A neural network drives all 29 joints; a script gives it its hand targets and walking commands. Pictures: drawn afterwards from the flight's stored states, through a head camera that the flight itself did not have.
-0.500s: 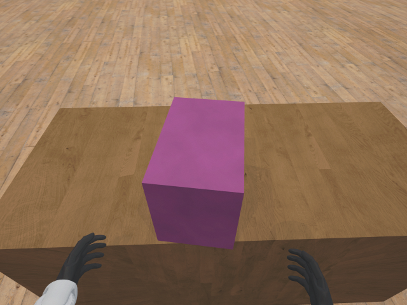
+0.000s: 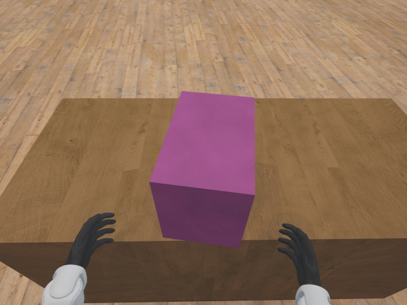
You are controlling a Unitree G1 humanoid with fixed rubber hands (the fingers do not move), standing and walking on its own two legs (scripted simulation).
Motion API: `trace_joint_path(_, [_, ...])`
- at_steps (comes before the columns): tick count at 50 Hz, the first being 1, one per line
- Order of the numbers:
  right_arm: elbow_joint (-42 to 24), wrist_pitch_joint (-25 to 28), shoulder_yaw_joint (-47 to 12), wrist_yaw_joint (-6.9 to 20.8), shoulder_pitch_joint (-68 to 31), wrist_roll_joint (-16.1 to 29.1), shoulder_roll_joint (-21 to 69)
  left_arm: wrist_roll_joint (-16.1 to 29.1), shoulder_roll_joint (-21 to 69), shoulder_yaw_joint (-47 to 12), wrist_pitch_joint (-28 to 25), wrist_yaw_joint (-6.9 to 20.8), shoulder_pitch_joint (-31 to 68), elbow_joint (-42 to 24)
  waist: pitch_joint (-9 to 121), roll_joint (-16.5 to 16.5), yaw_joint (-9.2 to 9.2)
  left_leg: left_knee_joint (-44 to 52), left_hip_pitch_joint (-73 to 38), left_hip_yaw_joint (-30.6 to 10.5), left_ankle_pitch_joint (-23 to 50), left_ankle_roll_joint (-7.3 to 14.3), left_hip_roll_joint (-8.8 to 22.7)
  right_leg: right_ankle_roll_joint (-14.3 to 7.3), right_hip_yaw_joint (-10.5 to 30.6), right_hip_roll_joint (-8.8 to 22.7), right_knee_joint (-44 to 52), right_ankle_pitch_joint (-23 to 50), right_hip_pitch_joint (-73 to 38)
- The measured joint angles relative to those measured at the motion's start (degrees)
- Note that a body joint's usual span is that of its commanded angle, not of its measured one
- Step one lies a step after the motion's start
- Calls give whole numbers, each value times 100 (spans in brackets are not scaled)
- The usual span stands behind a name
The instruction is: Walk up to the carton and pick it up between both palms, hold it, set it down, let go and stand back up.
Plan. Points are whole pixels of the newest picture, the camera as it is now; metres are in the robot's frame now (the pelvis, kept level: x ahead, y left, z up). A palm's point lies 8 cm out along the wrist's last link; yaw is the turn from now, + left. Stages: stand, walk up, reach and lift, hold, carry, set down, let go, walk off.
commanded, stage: reach and lift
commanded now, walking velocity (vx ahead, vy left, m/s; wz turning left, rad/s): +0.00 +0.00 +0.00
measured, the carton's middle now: (209, 166) +0.44 +0.01 -0.01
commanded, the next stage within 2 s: none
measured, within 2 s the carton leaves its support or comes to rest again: neither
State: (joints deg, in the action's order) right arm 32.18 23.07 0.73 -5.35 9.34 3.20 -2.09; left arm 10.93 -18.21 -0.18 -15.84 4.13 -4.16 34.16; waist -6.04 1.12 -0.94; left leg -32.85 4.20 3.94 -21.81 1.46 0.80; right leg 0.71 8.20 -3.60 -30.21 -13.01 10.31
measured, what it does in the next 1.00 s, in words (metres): stands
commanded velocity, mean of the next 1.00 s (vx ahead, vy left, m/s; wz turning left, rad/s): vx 0.00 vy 0.00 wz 0.00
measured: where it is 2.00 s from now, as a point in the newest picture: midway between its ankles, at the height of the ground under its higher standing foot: outside the picture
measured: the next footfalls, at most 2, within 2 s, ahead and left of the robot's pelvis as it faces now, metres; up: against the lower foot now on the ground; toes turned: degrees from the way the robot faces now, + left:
none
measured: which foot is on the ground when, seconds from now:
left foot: down 0.00-1.00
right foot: down 0.00-1.00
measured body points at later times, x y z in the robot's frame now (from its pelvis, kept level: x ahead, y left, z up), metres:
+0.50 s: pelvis +0.01 +0.01 +0.00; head +0.00 +0.01 +0.45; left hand +0.30 +0.25 +0.03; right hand +0.29 -0.16 +0.01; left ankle -0.03 +0.09 -0.73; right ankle +0.05 -0.14 -0.73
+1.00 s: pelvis -0.01 +0.01 +0.00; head -0.01 +0.01 +0.45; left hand +0.36 +0.23 +0.09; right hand +0.35 -0.14 +0.08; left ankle -0.03 +0.09 -0.73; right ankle +0.05 -0.14 -0.73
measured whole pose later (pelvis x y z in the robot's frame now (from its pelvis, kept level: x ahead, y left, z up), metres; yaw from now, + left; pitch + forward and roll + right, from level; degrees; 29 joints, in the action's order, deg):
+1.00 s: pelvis -0.01 +0.01 +0.00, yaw +0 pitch -5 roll -2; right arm 26.1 -3.1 -0.4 -10.5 -19.9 8.1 -4.7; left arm 12.1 -18.2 -0.6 8.4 3.1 27.3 35.8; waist -4.8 2.7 -1.2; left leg -32.6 6.6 3.9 -20.7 1.7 0.8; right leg 0.8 8.2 -3.3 -26.3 -10.3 10.9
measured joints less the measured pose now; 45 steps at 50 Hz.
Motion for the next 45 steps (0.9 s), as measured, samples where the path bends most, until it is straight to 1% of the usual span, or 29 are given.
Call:
trace_joint_path(4, [1, -15, -10, -35, -264, 68, 3, 9, 1, -27, -13, 1, 226, 3, 1, 8, 0, 0, 57, 0, -10, 0, 0, 0, 0, 0, 0, -13, 57])
trace_joint_path(8, [-4, 0, -98, -133, -284, 196, 3, 9, 3, -31, 28, 18, 259, -8, 1, 16, -9, -1, 60, 0, -38, 0, 0, 0, -1, 0, 1, -43, 59])
trace_joint_path(13, [-42, -58, -113, -187, -378, 265, 4, 49, 3, -32, 164, 20, 355, -76, 4, 14, -11, -1, 74, 0, -46, 0, -1, 0, -1, 4, 25, -43, 61])
trace_joint_path(19, [-86, -530, -113, -263, -890, 271, 4, 134, 2, -38, 586, 13, 939, -80, 72, 15, -28, 0, 87, 0, -46, 0, -10, 0, -1, 13, 28, -38, 71])
trace_joint_path(22, [-165, -749, -111, -316, -1113, 397, 4, 134, 2, -39, 862, 14, 1199, -119, 115, 24, -29, -1, 85, 0, -43, 0, -8, 3, -1, 14, 47, -32, 59])
trace_joint_path(27, [-347, -1024, -112, -398, -1159, 474, -34, 109, 2, -39, 1292, 20, 1257, -457, 114, 90, -29, 0, 64, 0, -24, 0, 3, 11, -3, 14, 171, 31, -22])
trace_joint_path(34, [-599, -1629, -114, -444, -1472, 489, -110, 153, 3, -38, 1764, -32, 1626, -509, 115, 98, -29, 0, 84, 0, 10, 1, 7, 11, -3, 19, 303, 149, -65])
trace_joint_path(39, [-601, -2191, -115, -444, -2151, 489, -154, 189, 3, -40, 2106, -101, 2371, -351, 115, 83, -28, 0, 118, 0, 58, 22, -2, 11, -3, 30, 339, 211, -50])
trace_joint_path(45, [-602, -2519, -113, -456, -2701, 488, -183, 137, 2, -41, 2317, -106, 2960, 7, 128, 121, -28, 13, 150, 0, 86, 22, -1, 11, -4, 30, 357, 237, -21])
